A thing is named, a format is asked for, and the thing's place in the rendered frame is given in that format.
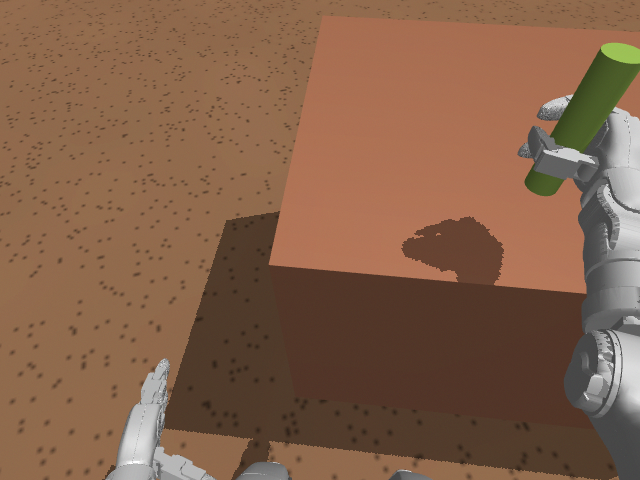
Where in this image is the right robot arm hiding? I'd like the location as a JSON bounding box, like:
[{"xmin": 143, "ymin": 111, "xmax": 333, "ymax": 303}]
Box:
[{"xmin": 564, "ymin": 167, "xmax": 640, "ymax": 480}]

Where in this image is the left robot hand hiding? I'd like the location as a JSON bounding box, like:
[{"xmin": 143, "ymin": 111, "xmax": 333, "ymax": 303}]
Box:
[{"xmin": 115, "ymin": 358, "xmax": 217, "ymax": 480}]

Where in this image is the left robot arm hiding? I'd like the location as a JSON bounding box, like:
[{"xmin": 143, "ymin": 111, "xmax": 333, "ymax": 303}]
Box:
[{"xmin": 105, "ymin": 464, "xmax": 156, "ymax": 480}]

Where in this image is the right robot hand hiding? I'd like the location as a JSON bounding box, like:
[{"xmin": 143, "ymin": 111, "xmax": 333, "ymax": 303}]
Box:
[{"xmin": 518, "ymin": 94, "xmax": 640, "ymax": 192}]

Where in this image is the can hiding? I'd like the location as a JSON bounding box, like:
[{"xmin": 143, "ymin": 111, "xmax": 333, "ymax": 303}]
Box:
[{"xmin": 525, "ymin": 43, "xmax": 640, "ymax": 196}]

